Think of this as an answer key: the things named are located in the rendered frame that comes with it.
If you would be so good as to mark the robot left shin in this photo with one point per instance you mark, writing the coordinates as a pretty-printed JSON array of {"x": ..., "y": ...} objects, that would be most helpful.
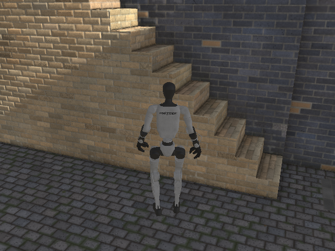
[{"x": 155, "y": 190}]

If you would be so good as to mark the left robot foot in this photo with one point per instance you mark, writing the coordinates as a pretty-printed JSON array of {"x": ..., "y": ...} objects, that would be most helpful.
[{"x": 158, "y": 211}]

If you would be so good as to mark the left robot upper arm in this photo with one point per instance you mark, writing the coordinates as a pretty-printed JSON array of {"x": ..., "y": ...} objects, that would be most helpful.
[{"x": 149, "y": 115}]

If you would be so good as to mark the right robot upper arm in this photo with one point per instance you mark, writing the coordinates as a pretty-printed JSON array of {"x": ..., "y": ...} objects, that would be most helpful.
[{"x": 187, "y": 118}]

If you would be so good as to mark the robot right forearm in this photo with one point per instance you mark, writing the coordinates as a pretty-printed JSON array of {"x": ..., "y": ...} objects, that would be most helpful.
[{"x": 194, "y": 139}]

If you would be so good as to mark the robot right hand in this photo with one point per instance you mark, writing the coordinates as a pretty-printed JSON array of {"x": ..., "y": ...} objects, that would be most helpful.
[{"x": 197, "y": 150}]

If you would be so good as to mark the robot left forearm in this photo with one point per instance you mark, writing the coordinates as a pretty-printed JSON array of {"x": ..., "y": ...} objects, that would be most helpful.
[{"x": 142, "y": 136}]

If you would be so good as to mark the robot left hand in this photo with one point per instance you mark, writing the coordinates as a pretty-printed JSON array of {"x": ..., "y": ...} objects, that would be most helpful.
[{"x": 144, "y": 144}]

